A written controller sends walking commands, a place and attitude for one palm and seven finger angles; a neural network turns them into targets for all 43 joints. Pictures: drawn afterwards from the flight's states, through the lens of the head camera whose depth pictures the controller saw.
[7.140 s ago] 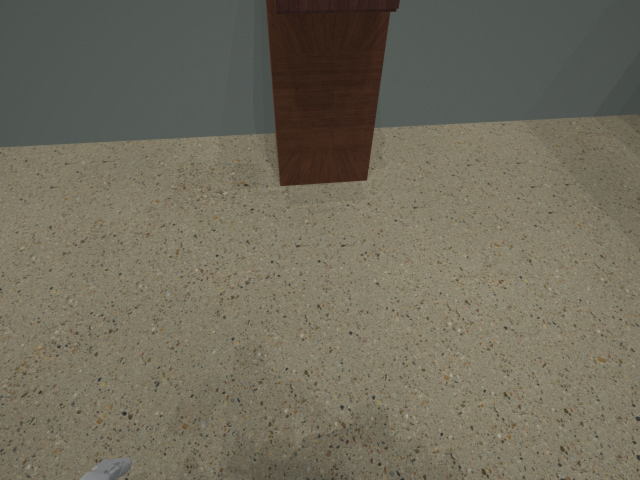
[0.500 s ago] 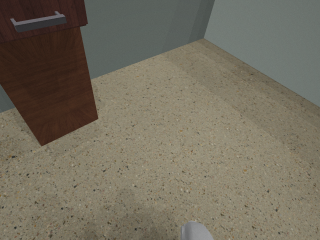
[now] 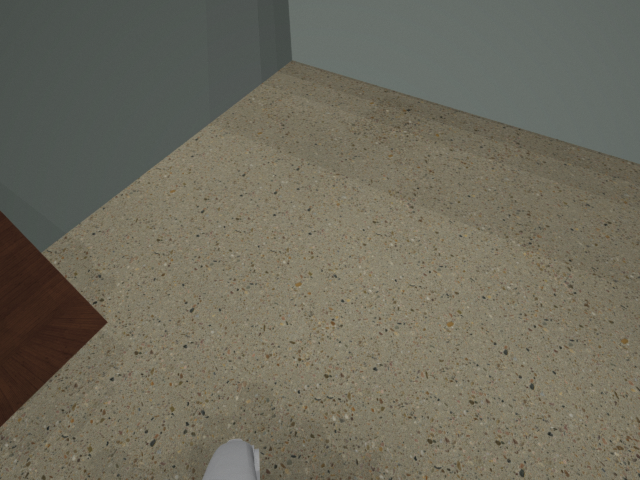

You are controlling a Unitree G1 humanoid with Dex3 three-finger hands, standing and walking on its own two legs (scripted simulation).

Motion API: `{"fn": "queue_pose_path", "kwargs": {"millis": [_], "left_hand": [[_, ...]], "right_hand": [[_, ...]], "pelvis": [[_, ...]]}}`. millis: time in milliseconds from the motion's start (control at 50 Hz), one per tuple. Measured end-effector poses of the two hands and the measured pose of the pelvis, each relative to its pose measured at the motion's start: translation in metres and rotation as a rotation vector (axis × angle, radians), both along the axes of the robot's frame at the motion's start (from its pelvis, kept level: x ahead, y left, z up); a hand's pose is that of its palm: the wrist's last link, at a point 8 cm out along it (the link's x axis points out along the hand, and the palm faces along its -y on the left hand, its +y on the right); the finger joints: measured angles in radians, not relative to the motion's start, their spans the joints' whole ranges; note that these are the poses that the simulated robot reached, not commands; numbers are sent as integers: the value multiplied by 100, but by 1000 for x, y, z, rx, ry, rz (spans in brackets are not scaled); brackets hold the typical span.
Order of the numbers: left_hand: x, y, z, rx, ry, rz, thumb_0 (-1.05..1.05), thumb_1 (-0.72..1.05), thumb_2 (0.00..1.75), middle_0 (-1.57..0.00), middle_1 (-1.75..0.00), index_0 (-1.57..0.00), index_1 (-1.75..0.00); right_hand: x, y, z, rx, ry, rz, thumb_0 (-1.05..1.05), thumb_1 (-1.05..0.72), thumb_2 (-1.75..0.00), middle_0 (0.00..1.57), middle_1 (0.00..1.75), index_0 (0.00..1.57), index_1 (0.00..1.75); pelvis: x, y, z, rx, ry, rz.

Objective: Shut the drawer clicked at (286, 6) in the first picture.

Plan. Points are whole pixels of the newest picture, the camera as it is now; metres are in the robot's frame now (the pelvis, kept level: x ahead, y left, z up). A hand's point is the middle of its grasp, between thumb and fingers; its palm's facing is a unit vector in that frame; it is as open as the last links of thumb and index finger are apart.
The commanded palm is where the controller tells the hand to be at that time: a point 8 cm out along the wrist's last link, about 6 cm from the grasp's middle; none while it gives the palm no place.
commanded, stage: walk to a spot facing it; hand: left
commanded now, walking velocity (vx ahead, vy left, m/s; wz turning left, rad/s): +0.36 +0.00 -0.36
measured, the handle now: out of the picture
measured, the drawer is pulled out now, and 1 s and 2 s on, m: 0.17 0.17 0.17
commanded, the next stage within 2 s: turn to face it in 0.62 s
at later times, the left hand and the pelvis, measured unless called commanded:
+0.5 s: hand (168, 408) +0.25 +0.25 -0.17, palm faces -0.15 -0.97 -0.18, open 7.4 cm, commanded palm none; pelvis +0.18 +0.06 +0.00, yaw -15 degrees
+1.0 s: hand (284, 295) +0.44 +0.08 -0.14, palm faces -0.41 -0.88 -0.22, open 7.4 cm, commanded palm none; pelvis +0.24 -0.01 +0.00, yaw -21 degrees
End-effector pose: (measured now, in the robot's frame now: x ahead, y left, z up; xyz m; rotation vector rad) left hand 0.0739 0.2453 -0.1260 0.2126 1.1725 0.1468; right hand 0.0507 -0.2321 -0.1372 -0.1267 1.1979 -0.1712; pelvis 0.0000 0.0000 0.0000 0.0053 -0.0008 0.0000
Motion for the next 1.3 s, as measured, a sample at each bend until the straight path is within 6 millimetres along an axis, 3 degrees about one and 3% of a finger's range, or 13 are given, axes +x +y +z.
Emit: {"fn": "queue_pose_path", "kwargs": {"millis": [80, 200, 260, 320, 400, 560, 720, 800, 940, 1040, 1140, 1220, 1300], "left_hand": [[-2, 17, 4, 18, 62, 30, 0, 92, 90, -20, -30, -20, -30], [-1, 38, -5, 5, 166, 91, 1, 91, 90, -20, -30, -20, -30], [5, 49, -19, -18, 237, 102, 1, 91, 90, -20, -30, -20, -30], [26, 58, -28, -39, 300, 67, 1, 91, 90, -20, -30, -20, -30], [84, 64, -26, -52, 283, -25, 1, 91, 90, -20, -30, -20, -30], [227, 46, -15, -43, 105, -179, 1, 91, 90, -19, -30, -19, -30], [343, -28, -6, 1, -8, -415, 1, 91, 90, -19, -30, -19, -30], [378, -70, -3, 25, -94, -508, 1, 91, 90, -19, -30, -19, -30], [381, -109, 13, -14, -124, -508, 1, 91, 90, -20, -30, -20, -30], [368, -113, 8, -81, -126, -436, 1, 91, 90, -20, -30, -20, -30], [341, -82, -12, -109, -77, -318, 1, 90, 90, -20, -30, -20, -30], [312, -36, -38, -100, 0, -205, 1, 90, 90, -20, -30, -20, -30], [281, 6, -36, -46, 108, -133, 1, 91, 90, -20, -30, -20, -30]], "right_hand": [[79, 7, 11, -1, -120, 45, 0, -91, -90, 20, 30, 20, 30], [171, 30, 22, -21, -189, 107, 0, -91, -90, 20, 30, 20, 30], [210, 45, 23, -44, -229, 112, 0, -91, -90, 20, 30, 20, 30], [225, 55, 28, -63, -261, 83, 0, -91, -90, 20, 30, 20, 30], [204, 58, 32, -75, -208, -20, 0, -91, -90, 20, 30, 21, 30], [122, 40, 23, -104, 39, -248, -1, -94, -89, 20, 30, 21, 30], [58, 27, -6, -30, 197, -450, 0, -92, -90, 20, 30, 20, 30], [44, 19, -27, 23, 247, -515, 0, -91, -90, 20, 30, 20, 30], [73, 18, -22, 75, 208, -494, 0, -91, -90, 20, 30, 20, 30], [101, 22, -16, 91, 192, -428, 0, -91, -90, 20, 30, 20, 30], [133, 18, -8, 40, 175, -336, 1, -91, -90, 20, 30, 20, 30], [158, 13, -5, -36, 139, -263, 1, -92, -90, 20, 30, 20, 30], [174, 12, 9, -79, 122, -210, 0, -91, -90, 20, 30, 20, 30]], "pelvis": [[31, 9, 3, -1, 14, -29], [85, 32, 0, -14, 23, -66], [115, 47, -8, -21, 23, -103], [136, 57, -11, -14, 2, -160], [160, 64, -2, -29, -15, -215], [194, 59, 5, -29, -4, -299], [220, 25, -9, -1, 4, -418], [227, 4, -20, 1, 0, -447], [239, -11, -5, 3, -14, -413], [243, -10, -2, -10, -19, -348], [245, 2, -6, -25, -14, -281], [248, 18, -18, -41, 2, -222], [246, 27, -10, -41, 17, -193]]}}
